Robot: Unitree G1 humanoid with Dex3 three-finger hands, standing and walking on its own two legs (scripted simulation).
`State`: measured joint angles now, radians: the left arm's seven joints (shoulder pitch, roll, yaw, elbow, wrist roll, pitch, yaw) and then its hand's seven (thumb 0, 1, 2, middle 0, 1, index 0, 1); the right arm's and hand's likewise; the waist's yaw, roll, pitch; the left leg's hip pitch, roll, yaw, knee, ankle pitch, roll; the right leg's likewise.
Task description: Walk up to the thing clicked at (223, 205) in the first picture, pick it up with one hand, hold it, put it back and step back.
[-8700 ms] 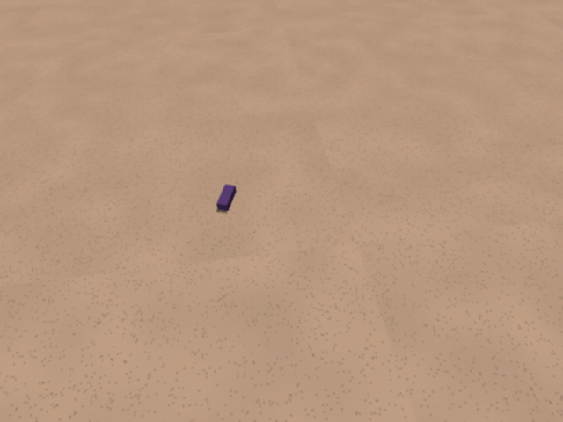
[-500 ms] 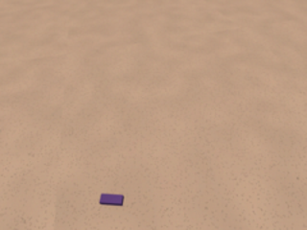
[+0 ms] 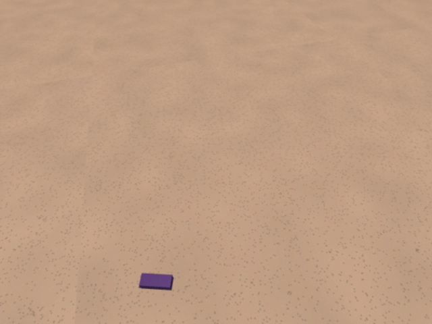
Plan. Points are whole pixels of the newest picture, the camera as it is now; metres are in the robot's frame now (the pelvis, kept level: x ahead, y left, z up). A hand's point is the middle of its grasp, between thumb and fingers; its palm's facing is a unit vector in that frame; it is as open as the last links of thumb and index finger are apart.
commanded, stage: stand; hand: left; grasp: from above
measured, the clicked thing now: (156, 281) +0.39 +0.31 -0.76
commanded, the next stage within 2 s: rise first in 0.52 s
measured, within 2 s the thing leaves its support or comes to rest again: neither
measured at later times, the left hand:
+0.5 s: hand out of the picture +0.07 +0.25 -0.16, palm faces -0.02 -0.94 -0.35, open 7.3 cm
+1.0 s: hand (111, 322) +0.15 +0.26 -0.19, palm faces -0.07 -0.92 -0.38, open 11.3 cm
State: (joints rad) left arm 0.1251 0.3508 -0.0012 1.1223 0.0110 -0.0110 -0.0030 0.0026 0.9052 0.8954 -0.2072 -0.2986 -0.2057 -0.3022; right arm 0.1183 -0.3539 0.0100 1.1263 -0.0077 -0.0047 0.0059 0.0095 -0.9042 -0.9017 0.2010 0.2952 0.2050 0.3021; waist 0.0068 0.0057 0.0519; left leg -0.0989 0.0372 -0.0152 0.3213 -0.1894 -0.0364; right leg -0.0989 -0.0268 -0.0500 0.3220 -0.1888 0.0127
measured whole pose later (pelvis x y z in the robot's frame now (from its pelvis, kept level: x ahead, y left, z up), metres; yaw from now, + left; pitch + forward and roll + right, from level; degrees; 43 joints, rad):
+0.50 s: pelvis +0.00 +0.00 +0.00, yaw +0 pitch -2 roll +0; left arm 0.13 0.35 0.00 1.12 0.01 -0.01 0.00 0.00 0.91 0.90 -0.21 -0.30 -0.21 -0.30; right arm 0.12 -0.35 0.01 1.12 -0.01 0.00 0.01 0.01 -0.90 -0.90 0.20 0.30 0.21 0.30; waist 0.01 0.01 0.05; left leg -0.10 0.04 -0.02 0.32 -0.19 -0.04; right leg -0.10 -0.03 -0.05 0.32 -0.19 0.01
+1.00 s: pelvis -0.01 +0.01 -0.04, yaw -2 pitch +9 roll +0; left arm -0.01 0.33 0.16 0.96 0.15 0.08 -0.01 0.00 0.00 0.88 -0.19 -0.88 -0.20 -0.87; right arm 0.25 -0.24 -0.03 0.71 0.02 -0.04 -0.01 0.01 -0.87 -0.89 0.20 0.30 0.21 0.30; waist -0.03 0.00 -0.03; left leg -0.55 0.04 0.00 0.75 -0.36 -0.03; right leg -0.55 -0.03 -0.02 0.73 -0.34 0.02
